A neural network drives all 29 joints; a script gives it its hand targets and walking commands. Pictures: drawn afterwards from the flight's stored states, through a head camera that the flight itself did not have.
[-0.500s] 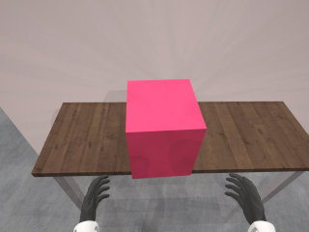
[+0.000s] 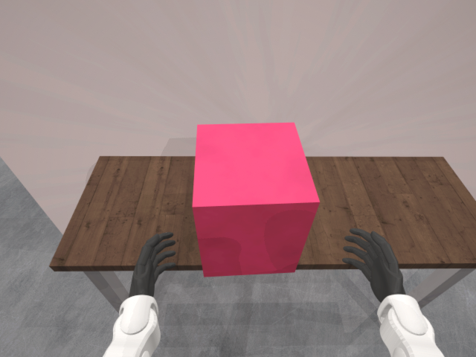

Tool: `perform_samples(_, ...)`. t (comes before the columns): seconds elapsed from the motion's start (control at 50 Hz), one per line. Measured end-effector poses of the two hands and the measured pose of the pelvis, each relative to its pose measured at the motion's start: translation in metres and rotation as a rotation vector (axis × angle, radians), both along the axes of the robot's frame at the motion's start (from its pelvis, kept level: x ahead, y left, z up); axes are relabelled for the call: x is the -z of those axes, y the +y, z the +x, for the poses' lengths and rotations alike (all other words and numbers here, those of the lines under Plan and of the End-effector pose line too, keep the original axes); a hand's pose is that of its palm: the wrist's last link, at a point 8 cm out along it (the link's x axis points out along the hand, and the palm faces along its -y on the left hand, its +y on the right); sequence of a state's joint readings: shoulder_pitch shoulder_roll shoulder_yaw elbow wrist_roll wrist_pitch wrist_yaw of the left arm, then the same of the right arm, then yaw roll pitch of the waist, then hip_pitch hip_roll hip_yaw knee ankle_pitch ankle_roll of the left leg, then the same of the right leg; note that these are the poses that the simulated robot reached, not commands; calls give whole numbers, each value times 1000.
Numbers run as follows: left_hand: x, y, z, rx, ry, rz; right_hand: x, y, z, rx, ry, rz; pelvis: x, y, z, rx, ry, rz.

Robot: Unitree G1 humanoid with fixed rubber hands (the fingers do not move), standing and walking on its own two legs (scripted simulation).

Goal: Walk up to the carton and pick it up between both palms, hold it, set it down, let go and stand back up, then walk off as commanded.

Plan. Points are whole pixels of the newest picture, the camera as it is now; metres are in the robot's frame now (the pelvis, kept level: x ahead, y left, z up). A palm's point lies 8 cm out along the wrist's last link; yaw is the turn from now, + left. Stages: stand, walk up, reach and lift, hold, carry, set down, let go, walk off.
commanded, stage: reach and lift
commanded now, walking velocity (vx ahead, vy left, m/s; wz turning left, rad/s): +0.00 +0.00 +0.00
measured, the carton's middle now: (248, 201) +0.44 +0.01 -0.01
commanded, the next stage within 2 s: none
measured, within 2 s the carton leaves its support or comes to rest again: neither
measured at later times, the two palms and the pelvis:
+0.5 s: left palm (141, 228) +0.31 +0.19 +0.08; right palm (380, 221) +0.33 -0.20 +0.08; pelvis +0.00 +0.00 +0.00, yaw +0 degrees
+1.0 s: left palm (140, 174) +0.38 +0.20 +0.13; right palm (362, 172) +0.41 -0.18 +0.12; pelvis +0.00 +0.00 +0.00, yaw +0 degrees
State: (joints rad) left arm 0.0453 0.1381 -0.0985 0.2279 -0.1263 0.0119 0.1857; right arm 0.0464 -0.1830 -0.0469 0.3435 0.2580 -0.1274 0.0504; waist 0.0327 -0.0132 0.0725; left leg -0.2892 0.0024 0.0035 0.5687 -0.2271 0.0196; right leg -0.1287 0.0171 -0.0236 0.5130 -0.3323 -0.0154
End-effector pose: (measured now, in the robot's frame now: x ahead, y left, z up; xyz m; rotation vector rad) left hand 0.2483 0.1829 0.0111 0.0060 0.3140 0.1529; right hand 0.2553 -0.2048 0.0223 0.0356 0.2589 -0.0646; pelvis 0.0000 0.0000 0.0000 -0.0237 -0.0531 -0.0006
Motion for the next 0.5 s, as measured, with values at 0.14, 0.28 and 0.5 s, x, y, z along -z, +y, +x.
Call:
perform_samples(0.14, -18, -3, 20, 16, 12, 5, -14, -3, 19, 8, 6, 1, -1, 0, 2, 0, 9, 0)
perform_samples(0.28, -37, 3, 39, 4, 2, 7, -31, -4, 38, 11, -13, -3, -3, -1, 3, 0, 16, 1)
perform_samples(0.5, -65, 7, 66, 4, -7, 8, -60, 5, 78, -14, -34, 6, -3, 0, 2, 0, 18, 1)
